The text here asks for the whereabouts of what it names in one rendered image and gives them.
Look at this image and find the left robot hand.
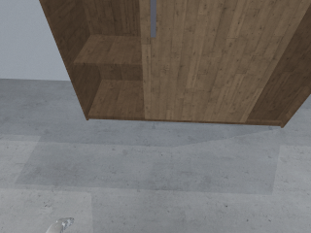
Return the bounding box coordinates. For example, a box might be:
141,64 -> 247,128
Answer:
46,217 -> 74,233

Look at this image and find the wardrobe door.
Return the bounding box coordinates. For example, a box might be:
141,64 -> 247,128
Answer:
247,4 -> 311,120
139,0 -> 311,123

